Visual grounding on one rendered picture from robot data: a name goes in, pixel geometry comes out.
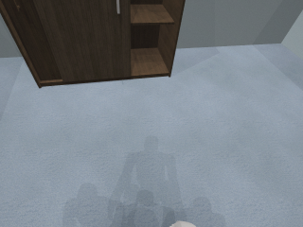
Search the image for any wardrobe door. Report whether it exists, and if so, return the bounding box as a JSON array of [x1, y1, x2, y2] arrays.
[[33, 0, 132, 82], [1, 0, 62, 81]]

